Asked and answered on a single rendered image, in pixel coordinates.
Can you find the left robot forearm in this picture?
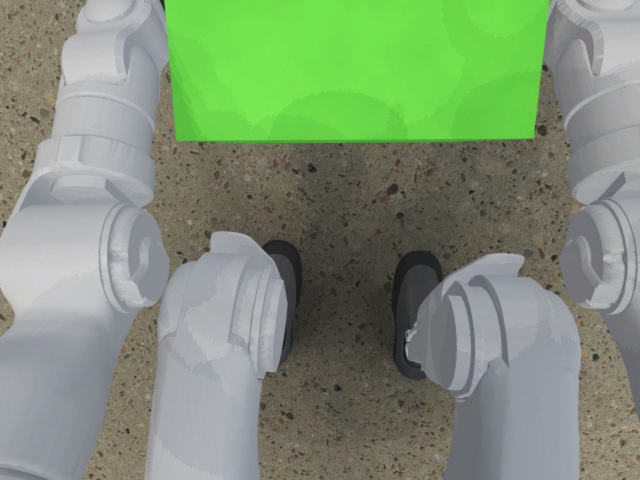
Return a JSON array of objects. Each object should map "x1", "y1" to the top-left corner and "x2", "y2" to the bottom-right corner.
[{"x1": 0, "y1": 0, "x2": 169, "y2": 298}]

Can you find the left robot thigh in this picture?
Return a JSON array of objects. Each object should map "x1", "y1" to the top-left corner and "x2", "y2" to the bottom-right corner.
[{"x1": 144, "y1": 252, "x2": 288, "y2": 480}]

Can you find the carton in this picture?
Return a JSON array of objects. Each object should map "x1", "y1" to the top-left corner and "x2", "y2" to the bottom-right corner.
[{"x1": 164, "y1": 0, "x2": 549, "y2": 144}]

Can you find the left robot shin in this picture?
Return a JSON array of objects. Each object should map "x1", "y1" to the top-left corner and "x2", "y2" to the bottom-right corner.
[{"x1": 157, "y1": 231, "x2": 282, "y2": 345}]

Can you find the right robot forearm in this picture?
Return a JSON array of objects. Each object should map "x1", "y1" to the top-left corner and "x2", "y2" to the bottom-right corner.
[{"x1": 543, "y1": 0, "x2": 640, "y2": 205}]

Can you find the left robot upper arm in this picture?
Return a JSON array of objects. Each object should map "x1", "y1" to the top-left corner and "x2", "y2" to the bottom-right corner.
[{"x1": 0, "y1": 202, "x2": 170, "y2": 480}]

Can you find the right robot upper arm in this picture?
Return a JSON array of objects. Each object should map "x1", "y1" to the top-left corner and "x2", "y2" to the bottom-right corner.
[{"x1": 560, "y1": 196, "x2": 640, "y2": 422}]

